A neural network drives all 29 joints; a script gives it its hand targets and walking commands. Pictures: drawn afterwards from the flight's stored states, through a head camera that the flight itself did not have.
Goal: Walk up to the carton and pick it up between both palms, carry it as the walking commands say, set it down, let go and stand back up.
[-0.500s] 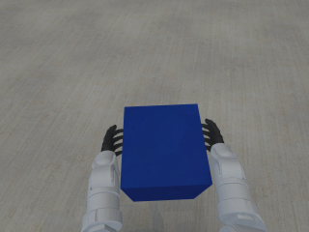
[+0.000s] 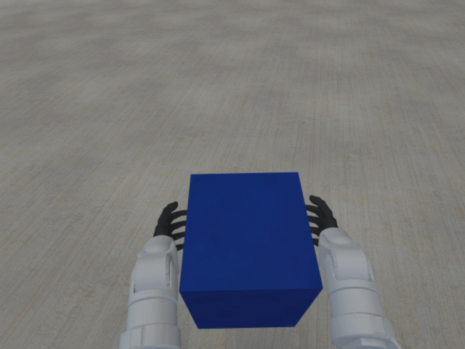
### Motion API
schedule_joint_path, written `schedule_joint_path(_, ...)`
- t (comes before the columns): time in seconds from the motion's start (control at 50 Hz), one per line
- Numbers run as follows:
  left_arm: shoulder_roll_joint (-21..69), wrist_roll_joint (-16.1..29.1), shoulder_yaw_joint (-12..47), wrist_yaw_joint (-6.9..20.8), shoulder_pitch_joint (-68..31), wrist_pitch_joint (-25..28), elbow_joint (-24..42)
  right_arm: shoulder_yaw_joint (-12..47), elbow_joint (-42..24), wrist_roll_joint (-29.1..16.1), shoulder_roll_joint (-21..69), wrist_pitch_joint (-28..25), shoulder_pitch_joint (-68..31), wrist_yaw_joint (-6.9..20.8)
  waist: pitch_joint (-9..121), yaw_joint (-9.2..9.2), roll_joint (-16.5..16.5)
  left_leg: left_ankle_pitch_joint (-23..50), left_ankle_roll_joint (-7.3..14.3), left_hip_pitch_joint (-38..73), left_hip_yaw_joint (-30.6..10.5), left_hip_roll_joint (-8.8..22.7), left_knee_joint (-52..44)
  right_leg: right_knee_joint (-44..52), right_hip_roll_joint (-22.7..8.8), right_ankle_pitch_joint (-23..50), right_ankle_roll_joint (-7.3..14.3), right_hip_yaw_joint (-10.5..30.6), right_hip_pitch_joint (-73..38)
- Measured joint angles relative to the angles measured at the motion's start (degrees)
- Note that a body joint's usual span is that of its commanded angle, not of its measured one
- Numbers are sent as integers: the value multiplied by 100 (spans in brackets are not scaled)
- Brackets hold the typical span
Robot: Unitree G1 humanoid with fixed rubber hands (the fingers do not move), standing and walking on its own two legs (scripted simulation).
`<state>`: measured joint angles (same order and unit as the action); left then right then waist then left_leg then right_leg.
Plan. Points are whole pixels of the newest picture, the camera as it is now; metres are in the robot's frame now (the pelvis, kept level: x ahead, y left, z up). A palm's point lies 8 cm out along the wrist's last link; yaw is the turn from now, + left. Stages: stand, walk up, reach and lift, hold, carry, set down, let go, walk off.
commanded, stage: reach and lift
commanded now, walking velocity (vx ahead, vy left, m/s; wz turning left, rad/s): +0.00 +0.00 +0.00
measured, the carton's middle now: (245, 254) +0.32 +0.01 -0.02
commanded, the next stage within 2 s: hold in 1.18 s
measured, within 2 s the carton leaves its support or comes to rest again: neither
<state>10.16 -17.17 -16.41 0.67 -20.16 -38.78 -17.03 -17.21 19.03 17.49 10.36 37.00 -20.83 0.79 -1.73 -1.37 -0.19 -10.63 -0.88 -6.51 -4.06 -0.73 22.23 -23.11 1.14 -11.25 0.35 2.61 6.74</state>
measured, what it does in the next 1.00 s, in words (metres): stands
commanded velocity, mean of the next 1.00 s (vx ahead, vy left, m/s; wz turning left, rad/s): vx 0.00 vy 0.00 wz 0.00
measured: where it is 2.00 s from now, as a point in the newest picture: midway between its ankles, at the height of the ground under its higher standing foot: outside the picture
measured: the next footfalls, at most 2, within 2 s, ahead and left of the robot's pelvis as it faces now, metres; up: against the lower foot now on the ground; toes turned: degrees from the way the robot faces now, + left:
none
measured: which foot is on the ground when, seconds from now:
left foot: down 0.00-1.00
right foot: down 0.00-1.00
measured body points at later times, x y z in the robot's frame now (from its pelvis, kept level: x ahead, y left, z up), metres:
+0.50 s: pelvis +0.00 +0.00 +0.00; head -0.04 +0.00 +0.45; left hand +0.31 +0.15 +0.05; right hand +0.31 -0.15 +0.05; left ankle +0.02 +0.13 -0.74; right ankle +0.02 -0.12 -0.74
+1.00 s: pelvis +0.01 +0.01 +0.00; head -0.04 +0.01 +0.45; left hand +0.31 +0.15 +0.05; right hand +0.31 -0.15 +0.05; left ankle +0.02 +0.13 -0.74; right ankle +0.02 -0.12 -0.74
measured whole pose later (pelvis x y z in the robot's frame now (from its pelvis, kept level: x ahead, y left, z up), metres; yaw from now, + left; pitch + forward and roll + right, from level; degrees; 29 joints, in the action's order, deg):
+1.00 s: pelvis +0.01 +0.01 +0.00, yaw +0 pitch -8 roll +0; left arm 9.1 -16.3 -11.7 0.4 -16.5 -43.9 -13.8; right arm -13.2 13.9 16.6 9.2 43.6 -16.8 0.7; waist -1.6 0.4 0.0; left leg -10.3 -0.3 -1.9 -3.9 -0.9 19.7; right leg -19.7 0.8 -10.4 -0.2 2.9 1.7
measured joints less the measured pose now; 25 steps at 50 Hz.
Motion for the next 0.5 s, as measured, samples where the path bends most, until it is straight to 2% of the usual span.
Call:
schedule_joint_path(0.18,-5,-32,-10,31,14,-332,51,42,-44,68,8,365,-23,7,-44,39,-7,-2,1,326,-28,-1,-63,70,-4,-9,5,-25,-339)
schedule_joint_path(0.5,-4,-26,89,21,11,-409,60,52,-213,32,-15,520,46,6,-60,163,24,7,38,337,20,-18,-87,141,-22,38,-39,28,-358)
